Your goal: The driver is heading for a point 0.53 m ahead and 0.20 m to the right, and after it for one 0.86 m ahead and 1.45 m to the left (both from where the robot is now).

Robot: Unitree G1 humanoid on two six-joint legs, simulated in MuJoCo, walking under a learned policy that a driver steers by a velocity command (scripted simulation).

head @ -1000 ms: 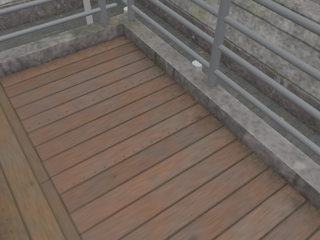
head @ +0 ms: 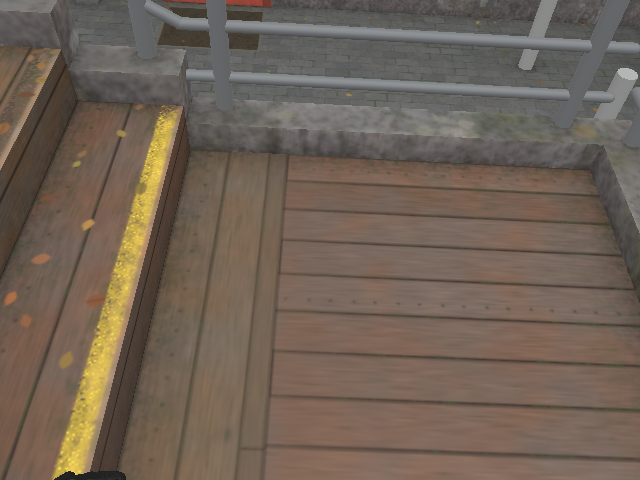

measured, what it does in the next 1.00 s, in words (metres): walks ahead: right foot, then left foot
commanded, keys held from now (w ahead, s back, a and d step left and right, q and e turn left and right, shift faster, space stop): w+e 0.56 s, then q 0.44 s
